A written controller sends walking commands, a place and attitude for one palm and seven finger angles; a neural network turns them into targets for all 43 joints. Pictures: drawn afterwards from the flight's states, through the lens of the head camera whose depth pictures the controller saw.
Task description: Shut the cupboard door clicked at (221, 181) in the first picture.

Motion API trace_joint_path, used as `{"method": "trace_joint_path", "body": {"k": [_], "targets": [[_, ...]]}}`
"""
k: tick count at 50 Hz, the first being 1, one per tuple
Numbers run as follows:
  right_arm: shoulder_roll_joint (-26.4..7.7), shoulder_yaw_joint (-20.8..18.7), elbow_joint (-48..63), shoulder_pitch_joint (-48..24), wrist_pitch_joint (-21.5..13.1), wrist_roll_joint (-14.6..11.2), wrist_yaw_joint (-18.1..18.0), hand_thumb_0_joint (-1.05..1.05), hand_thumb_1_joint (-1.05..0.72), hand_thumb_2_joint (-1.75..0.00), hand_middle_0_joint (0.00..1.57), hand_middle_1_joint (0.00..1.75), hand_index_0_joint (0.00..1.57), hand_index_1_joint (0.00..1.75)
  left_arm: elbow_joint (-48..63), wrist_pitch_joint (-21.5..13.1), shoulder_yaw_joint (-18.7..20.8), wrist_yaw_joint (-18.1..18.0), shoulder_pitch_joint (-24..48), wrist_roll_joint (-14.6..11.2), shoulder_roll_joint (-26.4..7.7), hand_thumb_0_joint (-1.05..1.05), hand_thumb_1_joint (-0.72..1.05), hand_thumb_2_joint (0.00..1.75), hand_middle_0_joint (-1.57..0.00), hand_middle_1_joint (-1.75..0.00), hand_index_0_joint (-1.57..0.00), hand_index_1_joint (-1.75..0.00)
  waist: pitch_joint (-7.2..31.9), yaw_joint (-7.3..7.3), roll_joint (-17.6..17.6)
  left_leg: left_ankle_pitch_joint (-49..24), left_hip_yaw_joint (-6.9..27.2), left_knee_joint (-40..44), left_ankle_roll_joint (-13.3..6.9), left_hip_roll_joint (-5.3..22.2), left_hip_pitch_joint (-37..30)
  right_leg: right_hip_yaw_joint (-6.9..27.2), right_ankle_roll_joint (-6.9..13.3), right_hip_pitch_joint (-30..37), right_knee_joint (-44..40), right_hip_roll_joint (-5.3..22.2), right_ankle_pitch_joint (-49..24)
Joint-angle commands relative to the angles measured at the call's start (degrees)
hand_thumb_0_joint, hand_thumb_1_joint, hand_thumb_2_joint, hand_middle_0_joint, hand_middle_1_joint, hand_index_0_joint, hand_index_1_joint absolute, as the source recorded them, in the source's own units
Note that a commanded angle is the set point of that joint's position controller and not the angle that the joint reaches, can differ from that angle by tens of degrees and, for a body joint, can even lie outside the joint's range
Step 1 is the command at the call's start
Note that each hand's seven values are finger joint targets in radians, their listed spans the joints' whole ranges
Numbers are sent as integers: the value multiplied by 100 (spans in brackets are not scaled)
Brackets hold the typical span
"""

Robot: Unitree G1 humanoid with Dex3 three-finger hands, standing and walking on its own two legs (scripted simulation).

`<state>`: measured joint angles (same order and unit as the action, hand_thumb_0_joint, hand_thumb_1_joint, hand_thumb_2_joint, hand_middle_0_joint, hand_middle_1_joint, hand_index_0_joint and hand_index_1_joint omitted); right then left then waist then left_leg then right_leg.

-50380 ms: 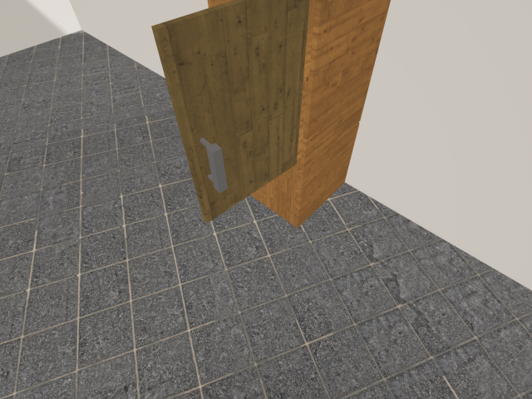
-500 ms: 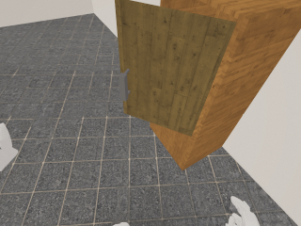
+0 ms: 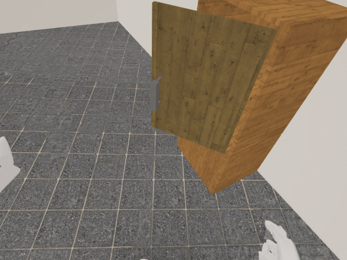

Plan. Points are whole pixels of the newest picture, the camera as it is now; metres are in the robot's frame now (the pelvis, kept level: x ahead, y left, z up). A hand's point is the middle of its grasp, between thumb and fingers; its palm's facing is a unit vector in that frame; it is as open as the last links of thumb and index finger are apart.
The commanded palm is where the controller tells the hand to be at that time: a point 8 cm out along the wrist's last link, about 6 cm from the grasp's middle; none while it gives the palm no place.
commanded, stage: stop stepping back and stand still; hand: left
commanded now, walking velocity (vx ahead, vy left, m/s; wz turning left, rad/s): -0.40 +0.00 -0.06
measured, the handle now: (156, 93) +0.78 +0.11 -0.08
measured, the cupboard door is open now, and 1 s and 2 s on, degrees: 37 37 37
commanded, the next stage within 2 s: let the arm hang, fingers relaxed in 1.36 s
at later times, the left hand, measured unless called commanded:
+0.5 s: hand out of the picture +0.14 +0.30 +0.19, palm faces +0.46 -0.83 -0.31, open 7.4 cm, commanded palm +0.05 +0.34 +0.19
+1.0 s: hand out of the picture +0.10 +0.32 +0.19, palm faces +0.34 -0.80 -0.50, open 7.4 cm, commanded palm +0.04 +0.37 +0.19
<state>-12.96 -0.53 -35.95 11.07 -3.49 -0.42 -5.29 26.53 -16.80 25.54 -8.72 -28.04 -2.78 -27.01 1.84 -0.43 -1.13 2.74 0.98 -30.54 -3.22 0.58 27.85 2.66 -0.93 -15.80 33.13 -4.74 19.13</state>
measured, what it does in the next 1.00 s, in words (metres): walks backwards: right foot, then left foot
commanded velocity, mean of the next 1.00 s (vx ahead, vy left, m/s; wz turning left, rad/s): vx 0.10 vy -0.07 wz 0.00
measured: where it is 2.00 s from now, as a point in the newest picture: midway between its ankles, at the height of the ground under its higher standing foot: outside the picture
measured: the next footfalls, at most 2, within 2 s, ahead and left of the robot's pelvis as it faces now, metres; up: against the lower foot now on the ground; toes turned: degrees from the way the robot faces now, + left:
right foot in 0.20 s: -0.10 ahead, -0.09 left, +0.00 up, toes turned -1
left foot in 0.68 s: -0.01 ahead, +0.20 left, +0.00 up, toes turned +0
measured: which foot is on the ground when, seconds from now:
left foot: down 0.00-0.50, up 0.52-0.66, down 0.68-1.00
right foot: up 0.00-0.18, down 0.20-0.70, up 0.72-0.96, down 0.98-1.00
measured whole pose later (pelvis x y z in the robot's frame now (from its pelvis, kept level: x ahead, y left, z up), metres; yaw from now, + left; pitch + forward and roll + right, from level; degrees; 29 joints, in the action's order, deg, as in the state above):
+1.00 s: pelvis -0.11 +0.08 +0.01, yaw -3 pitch +1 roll +0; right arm -7.1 3.6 -31.9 11.3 -4.4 0.7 -2.7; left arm 32.4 -9.3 24.1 -9.0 -33.8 -3.0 -26.6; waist 0.9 -0.8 1.1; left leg 11.4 -4.9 -29.7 0.7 3.7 20.5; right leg -5.1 3.8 -12.1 28.0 -2.9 17.3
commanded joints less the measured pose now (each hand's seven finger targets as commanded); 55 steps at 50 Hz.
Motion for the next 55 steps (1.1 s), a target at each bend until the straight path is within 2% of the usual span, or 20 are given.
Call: {"method": "trace_joint_path", "body": {"k": [1, 6, 9, 11, 13, 17, 19, 21, 23, 24, 25, 26, 27, 29, 32, 34, 37, 46, 51, 55], "targets": [[-838, -341, 1010, -717, -397, 128, -5, 0, -90, -90, 20, 30, 20, 30, 1124, -231, 750, 101, 153, -34, -932, 0, 90, 90, -20, -30, -20, -30, 675, 134, -1310, 3960, 1888, 2792, -261, 1765, 981, -152, 138, 1405, 1526, -334, 514], [-618, -273, 905, -384, -585, 128, 157, 0, -90, -90, 20, 30, 20, 30, 2178, -86, 652, 29, -383, -227, -953, 0, 90, 90, -20, -30, -20, -30, 1350, 101, -1483, 2654, 508, 2112, 533, 910, -1165, -663, 303, 666, -603, -235, 953], [-568, -189, 773, -175, -501, 186, 123, 0, -90, -90, 20, 30, 20, 30, 2193, 14, 841, -86, -265, -204, -1192, 0, 90, 90, -20, -30, -20, -30, 982, -54, -413, 1393, -341, 223, 658, 203, -2173, 187, 710, -592, -1991, 779, 650], [-600, -194, 550, -163, -505, 293, 67, 0, -90, -90, 20, 30, 20, 30, 1978, 88, 1123, -216, 144, -202, -1455, 0, 90, 90, -20, -30, -20, -30, 1097, -68, 100, 1080, -83, -824, 587, 192, -2836, 658, 986, -1576, -2095, 1519, 708], [-595, -244, 624, -143, -381, 89, -22, 0, -90, -90, 20, 30, 20, 30, 1316, 447, 594, -177, 107, -207, -812, 0, 90, 90, -20, -30, -20, -30, 436, -148, 744, 1332, 126, -1284, 557, 135, -2711, 450, 982, -2162, -1799, 1312, 1748], [-670, -148, 582, -281, -260, 72, -132, 0, -90, -90, 20, 30, 20, 30, 1296, 608, 431, -144, 994, -144, -862, 0, 90, 90, -20, -30, -20, -30, -621, -295, -28, 2144, 567, -1130, 577, 256, -2293, 80, 841, -2953, -1081, 1131, 2389], [-668, -67, 666, -346, -297, 120, -126, 0, -90, -90, 20, 30, 20, 30, 1375, 566, 486, -113, 1238, -106, -929, 0, 90, 90, -20, -30, -20, -30, -789, -213, -792, 3521, 1071, 227, 612, 406, -1458, -302, 637, -2455, -270, 535, 2463], [-696, -53, 781, -522, -461, 129, -80, 0, -90, -90, 20, 30, 20, 30, 1778, 520, 678, -77, 1311, -154, -1099, 0, 90, 90, -20, -30, -20, -30, -341, 23, -2278, 5067, 1979, 2980, 1314, 798, -92, -1011, 353, -298, 1386, -537, 2006], [-508, -260, 953, -559, -624, 217, 85, 0, -90, -90, 20, 30, 20, 30, 2041, 471, 986, 30, 695, -295, -1279, 0, 90, 90, -20, -30, -20, -30, 521, 402, -2677, 3699, 601, 3444, 2300, 385, 877, -1601, 400, 2032, 1470, -892, 2050], [-435, -326, 976, -439, -620, 134, 205, 0, -90, -90, 20, 30, 20, 30, 2122, 382, 1111, 53, 94, -308, -1348, 0, 90, 90, -20, -30, -20, -30, 716, 563, -1998, 2954, -700, 1632, 2450, -328, 786, -1533, 744, 2263, 180, -481, 2212], [-376, -349, 900, -175, -543, -164, 308, 0, -90, -90, 20, 30, 20, 30, 2030, 258, 1224, 16, -707, -233, -1446, 0, 90, 90, -20, -30, -20, -30, 388, 465, 1276, 2192, -1044, -3375, 1574, -853, -397, 757, 1381, -268, -1638, 1384, 2468], [-607, -461, 816, -185, -476, -185, 281, 0, -90, -90, 20, 30, 20, 30, 2163, 225, 1359, -38, -676, -343, -1372, 0, 90, 90, -20, -30, -20, -30, -171, 187, 2508, 2637, 599, -5913, 608, -526, 209, 2803, 1923, -2124, -2372, 2903, 2325], [-440, -373, 644, -195, -327, -95, 271, 0, -90, -90, 20, 30, 20, 30, 2127, 405, 1358, 7, -343, -353, -1230, 0, 90, 90, -20, -30, -20, -30, -391, 23, 1685, 2142, 1050, -5883, 124, 93, 692, 2292, 1840, -2025, -2086, 2521, 1992], [-376, -75, 755, -204, -316, 87, 234, 0, -90, -90, 20, 30, 20, 30, 1728, 241, 1039, -76, -89, -137, -949, 0, 90, 90, -20, -30, -20, -30, -354, -100, 284, 1976, 250, -2676, 402, 589, 466, 935, 1151, -920, -1450, 1789, 1032], [-600, -185, 430, -122, -592, 80, -6, 0, -90, -90, 20, 30, 20, 30, 1063, 215, 552, -299, 858, 83, -785, 0, 90, 90, -20, -30, -20, -30, -329, -100, -83, 1612, -481, -200, 282, 117, -1479, 521, 736, -904, -872, 1380, 641], [-824, -245, 606, -88, -702, 49, -103, 0, -90, -90, 20, 30, 20, 30, 1283, 179, 372, -342, 1105, 126, -708, 0, 90, 90, -20, -30, -20, -30, -80, -62, -1451, 1852, 1067, 817, -154, 1128, -2128, 41, 244, -1254, 488, 635, 439], [-578, -134, 550, -148, -775, 105, -32, 0, -90, -90, 20, 30, 20, 30, 1328, 175, 418, -227, 1103, 59, -726, 0, 90, 90, -20, -30, -20, -30, 43, -155, -1099, 2908, 2329, 2091, -314, 1765, -1283, -192, 16, -820, 1761, 376, 852], [-492, -86, 978, -297, -333, 103, 157, 0, -90, -90, 20, 30, 20, 30, 1589, 488, 746, -169, -406, -30, -930, 0, 90, 90, -20, -30, -20, -30, 291, -62, -1076, 3169, 203, 1642, 194, 1042, -551, -829, 247, 1008, -727, 197, 274], [-410, -111, 902, -238, -83, 14, 152, 0, -90, -90, 20, 30, 20, 30, 1264, 644, 858, -285, -88, -132, -1015, 0, 90, 90, -20, -30, -20, -30, 303, -64, 827, 1646, -271, -1070, 396, 277, -167, 1770, 1079, 612, -1891, 2029, -37], [-401, -16, 807, -297, -141, -16, 126, 0, -90, -90, 20, 30, 20, 30, 880, 515, 525, -316, -15, -37, -739, 0, 90, 90, -20, -30, -20, -30, 76, -52, 506, 1487, -291, -537, 346, 240, -310, 708, 878, 1023, -949, 1782, -3159]]}}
